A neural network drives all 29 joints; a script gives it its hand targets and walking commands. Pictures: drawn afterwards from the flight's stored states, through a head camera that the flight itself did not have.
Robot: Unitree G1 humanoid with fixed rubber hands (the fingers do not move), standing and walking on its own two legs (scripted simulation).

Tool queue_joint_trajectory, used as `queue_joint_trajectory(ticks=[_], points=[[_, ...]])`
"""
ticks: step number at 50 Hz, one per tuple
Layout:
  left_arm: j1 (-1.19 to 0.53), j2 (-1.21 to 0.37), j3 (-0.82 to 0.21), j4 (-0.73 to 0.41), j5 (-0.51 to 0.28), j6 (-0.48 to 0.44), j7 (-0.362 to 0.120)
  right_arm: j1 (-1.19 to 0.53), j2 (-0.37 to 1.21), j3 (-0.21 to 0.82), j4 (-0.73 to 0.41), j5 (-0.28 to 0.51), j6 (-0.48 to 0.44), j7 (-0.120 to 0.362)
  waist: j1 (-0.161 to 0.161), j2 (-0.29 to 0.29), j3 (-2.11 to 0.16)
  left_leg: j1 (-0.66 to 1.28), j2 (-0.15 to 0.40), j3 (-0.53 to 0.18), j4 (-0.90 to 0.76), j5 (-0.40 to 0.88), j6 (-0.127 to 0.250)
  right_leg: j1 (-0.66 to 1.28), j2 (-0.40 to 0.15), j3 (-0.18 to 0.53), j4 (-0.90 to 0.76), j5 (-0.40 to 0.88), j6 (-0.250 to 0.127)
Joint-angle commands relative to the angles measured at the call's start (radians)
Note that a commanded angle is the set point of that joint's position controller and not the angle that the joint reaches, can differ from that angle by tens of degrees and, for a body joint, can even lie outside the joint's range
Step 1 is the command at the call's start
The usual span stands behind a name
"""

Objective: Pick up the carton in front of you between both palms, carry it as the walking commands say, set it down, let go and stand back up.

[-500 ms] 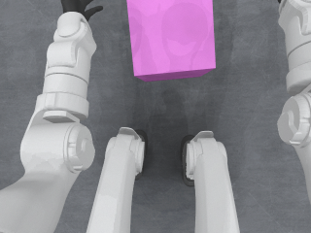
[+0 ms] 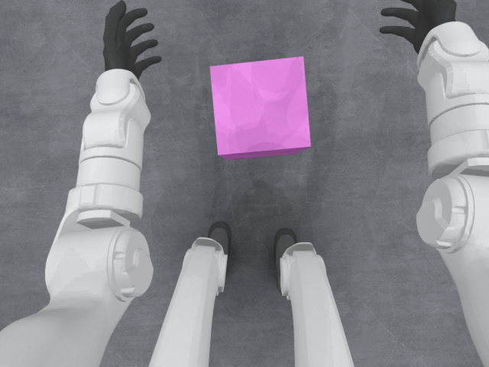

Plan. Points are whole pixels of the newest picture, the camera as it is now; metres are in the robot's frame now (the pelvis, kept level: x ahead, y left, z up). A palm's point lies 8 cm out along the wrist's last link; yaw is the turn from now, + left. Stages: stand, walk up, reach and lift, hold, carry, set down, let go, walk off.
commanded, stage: let go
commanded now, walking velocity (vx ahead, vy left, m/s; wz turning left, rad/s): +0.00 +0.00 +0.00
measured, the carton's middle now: (259, 116) +0.53 +0.00 -0.50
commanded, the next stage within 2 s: stand in 1.38 s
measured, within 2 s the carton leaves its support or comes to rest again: neither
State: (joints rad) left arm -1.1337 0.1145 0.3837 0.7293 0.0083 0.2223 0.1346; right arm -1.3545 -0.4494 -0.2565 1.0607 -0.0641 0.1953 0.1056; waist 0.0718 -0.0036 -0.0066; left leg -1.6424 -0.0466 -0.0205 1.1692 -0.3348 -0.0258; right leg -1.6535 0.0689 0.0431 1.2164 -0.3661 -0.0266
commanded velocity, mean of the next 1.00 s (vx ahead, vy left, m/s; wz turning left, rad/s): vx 0.00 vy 0.00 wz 0.00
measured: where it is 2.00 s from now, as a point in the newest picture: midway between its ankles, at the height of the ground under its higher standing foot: (251, 269)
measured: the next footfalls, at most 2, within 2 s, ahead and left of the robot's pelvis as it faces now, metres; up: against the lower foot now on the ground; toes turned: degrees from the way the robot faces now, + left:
none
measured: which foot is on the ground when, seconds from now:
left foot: down 0.00-1.00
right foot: down 0.00-1.00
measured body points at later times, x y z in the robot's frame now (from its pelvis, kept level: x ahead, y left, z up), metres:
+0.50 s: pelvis +0.06 +0.02 +0.10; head +0.26 +0.00 +0.50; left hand +0.39 +0.23 +0.00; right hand +0.42 -0.22 -0.01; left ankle +0.08 +0.12 -0.59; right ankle +0.07 -0.09 -0.59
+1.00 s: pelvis +0.09 +0.01 +0.15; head +0.12 +0.01 +0.60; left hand +0.27 +0.25 +0.07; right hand +0.27 -0.22 +0.07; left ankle +0.08 +0.12 -0.59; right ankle +0.07 -0.09 -0.59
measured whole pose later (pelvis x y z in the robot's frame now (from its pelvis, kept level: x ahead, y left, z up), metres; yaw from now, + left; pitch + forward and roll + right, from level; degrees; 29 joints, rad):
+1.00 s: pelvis +0.09 +0.01 +0.15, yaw -1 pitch +0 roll +0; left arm 0.24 0.22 0.04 0.43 -0.01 0.07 -0.07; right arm 0.21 -0.21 -0.05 0.46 0.00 0.06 0.06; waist 0.01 0.00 0.06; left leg -0.19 -0.04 -0.05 0.44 -0.26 0.01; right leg -0.17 0.04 0.05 0.44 -0.27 -0.02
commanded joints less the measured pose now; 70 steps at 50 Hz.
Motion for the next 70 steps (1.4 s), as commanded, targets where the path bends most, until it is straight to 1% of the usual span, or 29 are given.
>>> queue_joint_trajectory(ticks=[1,3,6,9,11,14,18,23,27,32,37,44,50,54,56,62,63,64,69,70], points=[[-0.126,0.084,0.001,-0.112,0.036,-0.030,-0.020,-0.181,-0.089,-0.040,-0.114,-0.038,-0.025,-0.008,-0.009,-0.110,-1.047,0.495,-0.023,0.075,-0.109,0.316,-0.033,0.771,-0.009,0.000,-0.151,0.450,0.038],[-0.052,0.089,-0.008,-0.129,0.058,-0.039,-0.038,-0.103,-0.058,-0.055,-0.151,-0.060,-0.028,-0.024,-0.016,-0.109,-1.085,0.529,-0.024,0.076,-0.141,0.347,-0.029,0.853,-0.010,0.005,-0.183,0.518,0.043],[0.086,0.107,-0.040,-0.162,0.091,-0.056,-0.073,0.048,0.001,-0.065,-0.238,-0.080,-0.032,-0.060,-0.021,-0.102,-1.119,0.575,-0.027,0.073,-0.191,0.380,-0.017,0.973,-0.011,0.014,-0.230,0.609,0.049],[0.224,0.133,-0.080,-0.201,0.111,-0.075,-0.110,0.211,0.057,-0.054,-0.339,-0.071,-0.044,-0.090,-0.015,-0.081,-1.095,0.646,-0.024,0.062,-0.242,0.396,-0.003,1.037,-0.016,0.019,-0.281,0.639,0.052],[0.294,0.142,-0.104,-0.225,0.108,-0.088,-0.128,0.293,0.078,-0.040,-0.401,-0.055,-0.059,-0.101,-0.013,-0.068,-1.045,0.714,-0.017,0.050,-0.276,0.400,0.002,1.038,-0.017,0.017,-0.322,0.613,0.050],[0.406,0.138,-0.142,-0.241,0.083,-0.110,-0.148,0.413,0.086,-0.016,-0.462,-0.024,-0.089,-0.100,-0.017,-0.051,-0.959,0.836,-0.003,0.028,-0.322,0.419,0.004,1.009,-0.018,0.007,-0.383,0.546,0.047],[0.569,0.120,-0.186,-0.231,0.041,-0.143,-0.168,0.591,0.101,0.011,-0.475,-0.001,-0.127,-0.089,-0.027,-0.040,-0.837,0.971,0.016,0.003,-0.376,0.443,0.000,0.978,-0.021,-0.001,-0.452,0.462,0.043],[0.768,0.119,-0.223,-0.235,0.016,-0.181,-0.181,0.824,0.127,0.036,-0.465,0.012,-0.163,-0.079,-0.030,-0.021,-0.710,1.110,0.030,-0.018,-0.441,0.469,-0.005,1.006,-0.027,-0.002,-0.516,0.410,0.037],[0.915,0.126,-0.251,-0.262,0.004,-0.206,-0.183,0.990,0.134,0.055,-0.483,0.024,-0.190,-0.076,-0.033,-0.001,-0.607,1.218,0.035,-0.029,-0.493,0.487,-0.007,1.059,-0.029,-0.003,-0.570,0.384,0.032],[1.088,0.137,-0.288,-0.317,-0.013,-0.228,-0.183,1.172,0.138,0.085,-0.536,0.040,-0.216,-0.073,-0.033,0.018,-0.478,1.334,0.034,-0.031,-0.568,0.494,-0.011,1.176,-0.028,-0.007,-0.647,0.367,0.029],[1.240,0.156,-0.316,-0.371,-0.027,-0.234,-0.186,1.341,0.143,0.119,-0.594,0.051,-0.225,-0.068,-0.036,0.016,-0.333,1.427,0.029,-0.023,-0.658,0.466,-0.009,1.325,-0.028,-0.010,-0.731,0.370,0.031],[1.320,0.179,-0.327,-0.399,-0.030,-0.202,-0.202,1.499,0.155,0.166,-0.668,0.056,-0.188,-0.059,-0.066,-0.026,-0.116,1.488,0.017,-0.007,-0.759,0.325,0.005,1.480,-0.040,-0.013,-0.826,0.337,0.041],[1.319,0.192,-0.319,-0.399,-0.014,-0.143,-0.208,1.521,0.152,0.188,-0.714,0.064,-0.124,-0.041,-0.069,-0.005,0.022,1.522,0.015,0.001,-0.788,0.223,0.011,1.509,-0.046,-0.020,-0.857,0.242,0.037],[1.321,0.194,-0.311,-0.397,0.003,-0.108,-0.205,1.520,0.147,0.192,-0.729,0.065,-0.088,-0.034,-0.060,0.022,0.063,1.539,0.015,0.002,-0.790,0.216,0.012,1.529,-0.044,-0.020,-0.857,0.224,0.032],[1.320,0.194,-0.309,-0.395,0.009,-0.095,-0.205,1.519,0.147,0.192,-0.731,0.064,-0.076,-0.032,-0.058,0.027,0.073,1.548,0.015,0.001,-0.786,0.220,0.012,1.534,-0.043,-0.019,-0.854,0.226,0.030],[1.311,0.188,-0.308,-0.402,0.010,-0.079,-0.207,1.528,0.150,0.186,-0.736,0.052,-0.059,-0.035,-0.065,0.006,0.069,1.584,0.013,-0.001,-0.772,0.260,0.017,1.538,-0.041,-0.019,-0.843,0.272,0.031],[1.274,0.218,-0.313,-0.460,0.031,-0.026,-0.182,1.584,0.141,0.182,-0.686,0.066,-0.090,-0.054,-0.090,0.035,0.017,1.568,-0.011,0.004,-0.746,0.251,0.015,1.568,-0.045,-0.012,-0.820,0.344,0.033],[1.292,0.213,-0.321,-0.454,0.020,-0.012,-0.171,1.573,0.149,0.189,-0.687,0.070,-0.096,-0.064,-0.084,0.010,0.018,1.560,-0.008,-0.003,-0.735,0.258,0.017,1.563,-0.049,-0.014,-0.800,0.364,0.036],[1.287,0.195,-0.326,-0.443,0.001,0.011,-0.153,1.522,0.143,0.208,-0.714,0.068,-0.096,-0.071,-0.078,-0.016,0.040,1.522,-0.001,-0.008,-0.735,0.240,0.016,1.549,-0.046,-0.020,-0.798,0.311,0.033],[1.393,0.248,-0.332,-0.271,0.029,-0.140,-0.127,1.636,0.092,0.191,-0.555,0.002,-0.154,-0.110,-0.070,-0.117,0.089,1.402,0.112,-0.073,-0.790,-0.092,0.005,1.371,-0.137,0.044,-0.880,-0.151,0.044]])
